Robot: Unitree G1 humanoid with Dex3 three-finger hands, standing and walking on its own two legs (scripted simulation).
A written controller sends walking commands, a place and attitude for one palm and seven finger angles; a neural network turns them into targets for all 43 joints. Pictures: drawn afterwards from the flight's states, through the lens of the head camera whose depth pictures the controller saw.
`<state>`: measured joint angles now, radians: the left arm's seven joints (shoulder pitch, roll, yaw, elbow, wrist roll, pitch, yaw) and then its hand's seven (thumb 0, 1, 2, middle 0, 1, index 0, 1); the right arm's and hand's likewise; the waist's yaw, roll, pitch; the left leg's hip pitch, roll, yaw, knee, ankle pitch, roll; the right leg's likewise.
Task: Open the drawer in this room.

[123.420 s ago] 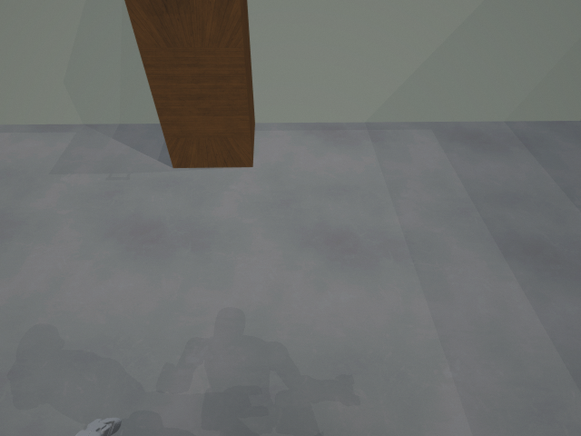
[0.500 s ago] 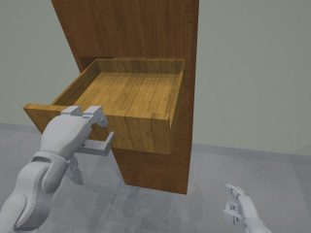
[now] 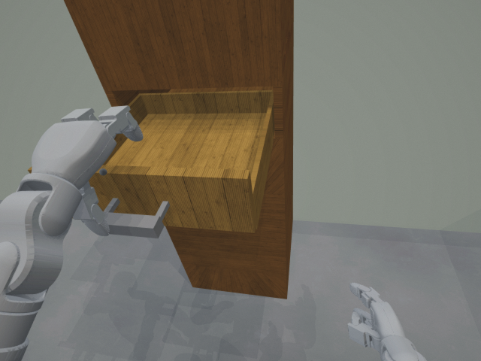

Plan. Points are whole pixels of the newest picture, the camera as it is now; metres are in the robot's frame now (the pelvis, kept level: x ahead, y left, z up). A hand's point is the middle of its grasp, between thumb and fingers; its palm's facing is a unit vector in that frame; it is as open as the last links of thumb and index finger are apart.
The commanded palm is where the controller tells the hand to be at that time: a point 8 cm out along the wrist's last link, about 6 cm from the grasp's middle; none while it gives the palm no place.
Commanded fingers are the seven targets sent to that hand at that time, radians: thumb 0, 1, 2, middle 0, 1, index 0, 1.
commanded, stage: lift the hand off the handle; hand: left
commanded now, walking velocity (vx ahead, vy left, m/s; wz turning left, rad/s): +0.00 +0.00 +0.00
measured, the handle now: (133, 214) +0.29 +0.23 +0.14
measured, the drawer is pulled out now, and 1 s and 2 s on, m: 0.30 0.30 0.30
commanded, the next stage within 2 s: draw the hand back to the body in 0.30 s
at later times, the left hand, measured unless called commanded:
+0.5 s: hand (109, 170) +0.27 +0.21 +0.25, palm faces +0.22 -0.04 -0.97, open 13.8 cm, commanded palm +0.21 +0.23 +0.34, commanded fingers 0.00 -0.50 0.30 -0.30 -1.20 -0.30 -1.20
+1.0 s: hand (75, 176) +0.24 +0.22 +0.27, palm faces +0.29 +0.05 -0.95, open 13.8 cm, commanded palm +0.18 +0.25 +0.33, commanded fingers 0.00 -0.47 0.31 -0.30 -1.18 -0.30 -1.18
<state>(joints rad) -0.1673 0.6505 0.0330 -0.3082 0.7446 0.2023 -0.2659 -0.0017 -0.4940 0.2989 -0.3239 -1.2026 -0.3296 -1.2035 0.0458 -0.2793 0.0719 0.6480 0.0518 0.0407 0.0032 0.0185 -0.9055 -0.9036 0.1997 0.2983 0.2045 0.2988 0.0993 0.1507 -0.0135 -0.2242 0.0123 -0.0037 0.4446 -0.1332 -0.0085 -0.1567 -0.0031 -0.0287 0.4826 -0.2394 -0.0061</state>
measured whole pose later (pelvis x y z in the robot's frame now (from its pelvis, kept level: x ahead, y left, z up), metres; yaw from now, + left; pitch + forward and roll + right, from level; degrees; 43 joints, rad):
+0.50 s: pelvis +0.01 +0.00 +0.00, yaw +0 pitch -4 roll +0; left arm -0.13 0.67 0.04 -0.49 0.70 0.23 -0.33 0.00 -0.49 0.30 -0.32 -1.20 -0.32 -1.20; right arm 0.03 -0.27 0.08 0.61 0.05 0.05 0.03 0.02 -0.91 -0.90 0.20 0.30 0.20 0.30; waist 0.11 0.15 -0.02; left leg -0.26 0.00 0.00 0.49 -0.16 0.00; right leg -0.19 -0.01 -0.02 0.53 -0.27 0.00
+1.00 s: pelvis +0.00 +0.00 +0.00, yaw +1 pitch -5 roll -1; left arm -0.03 0.80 0.16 -0.57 0.63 0.13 -0.29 0.00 -0.49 0.30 -0.32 -1.20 -0.33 -1.20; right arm 0.05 -0.27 0.07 0.63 0.05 0.02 0.00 0.02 -0.91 -0.90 0.20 0.30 0.20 0.30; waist 0.13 0.14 -0.01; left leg -0.27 0.01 -0.02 0.52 -0.18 -0.01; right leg -0.17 0.00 -0.04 0.52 -0.27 0.00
